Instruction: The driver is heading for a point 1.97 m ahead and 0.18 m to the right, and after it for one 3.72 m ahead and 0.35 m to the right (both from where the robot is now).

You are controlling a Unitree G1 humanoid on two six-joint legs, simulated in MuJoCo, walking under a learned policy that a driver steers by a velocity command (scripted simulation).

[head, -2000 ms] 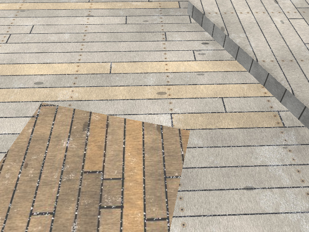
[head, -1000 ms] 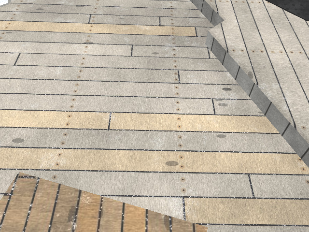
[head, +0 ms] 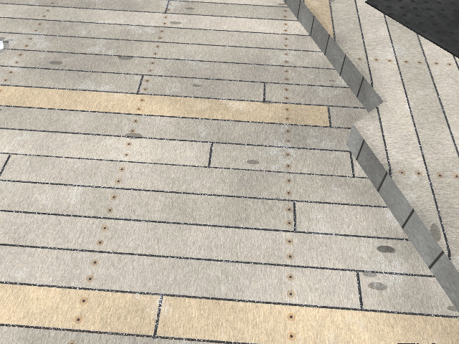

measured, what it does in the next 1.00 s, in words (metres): walks ahead: right foot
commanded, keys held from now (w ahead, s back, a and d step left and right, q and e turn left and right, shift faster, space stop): w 1.00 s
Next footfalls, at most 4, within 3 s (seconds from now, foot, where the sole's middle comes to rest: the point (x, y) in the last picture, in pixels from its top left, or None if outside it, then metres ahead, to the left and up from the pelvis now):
0.54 right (294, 343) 0.47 -0.14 -0.76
1.08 left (215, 239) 0.78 0.10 -0.76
1.64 right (287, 168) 1.09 -0.14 -0.76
2.18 left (227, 105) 1.41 0.10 -0.76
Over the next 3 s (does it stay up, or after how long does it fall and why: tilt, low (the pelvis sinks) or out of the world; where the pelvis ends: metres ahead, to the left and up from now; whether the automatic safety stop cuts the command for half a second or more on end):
stays up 1.68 -0.07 0.02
